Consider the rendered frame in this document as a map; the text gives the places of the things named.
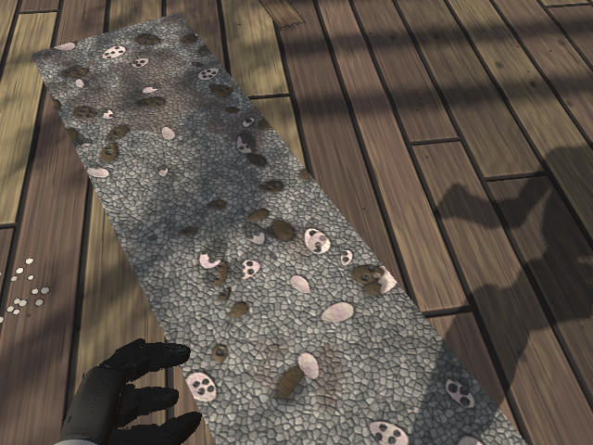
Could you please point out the left robot hand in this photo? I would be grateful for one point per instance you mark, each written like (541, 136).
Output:
(103, 401)

